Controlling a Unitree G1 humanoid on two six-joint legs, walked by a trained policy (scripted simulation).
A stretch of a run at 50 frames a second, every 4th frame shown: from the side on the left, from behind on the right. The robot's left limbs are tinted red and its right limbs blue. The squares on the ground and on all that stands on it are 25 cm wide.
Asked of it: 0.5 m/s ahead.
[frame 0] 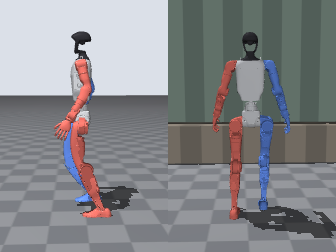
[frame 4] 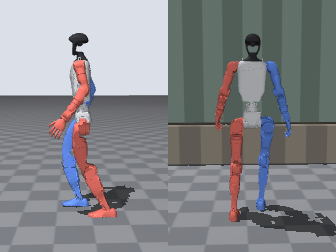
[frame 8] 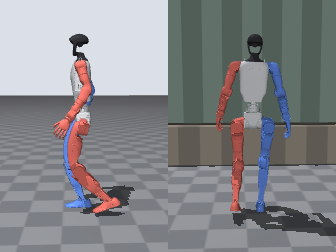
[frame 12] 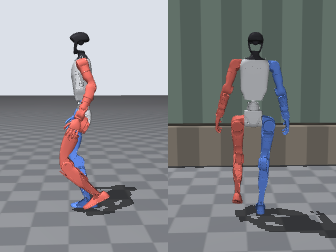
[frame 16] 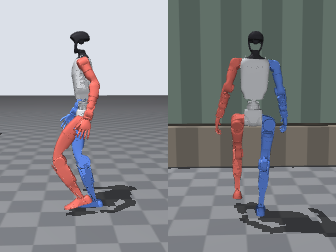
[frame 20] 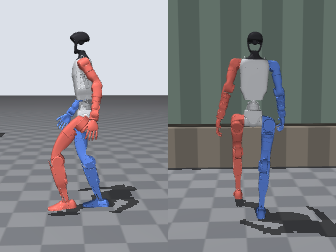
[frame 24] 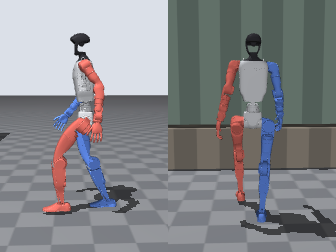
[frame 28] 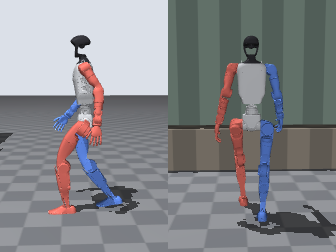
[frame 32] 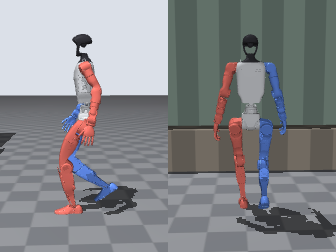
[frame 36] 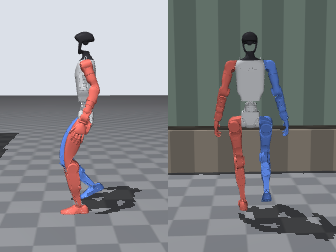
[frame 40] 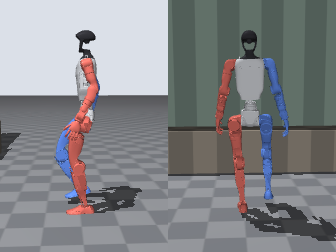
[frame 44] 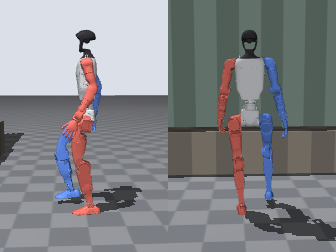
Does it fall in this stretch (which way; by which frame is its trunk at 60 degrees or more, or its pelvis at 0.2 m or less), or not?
no
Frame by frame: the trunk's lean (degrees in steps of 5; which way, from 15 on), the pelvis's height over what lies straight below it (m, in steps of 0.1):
0: 0, 0.8
4: 5, 0.8
8: 5, 0.8
12: 5, 0.8
16: 5, 0.8
20: 5, 0.8
24: 5, 0.8
28: 5, 0.7
32: 5, 0.8
36: 0, 0.8
40: 0, 0.8
44: 0, 0.8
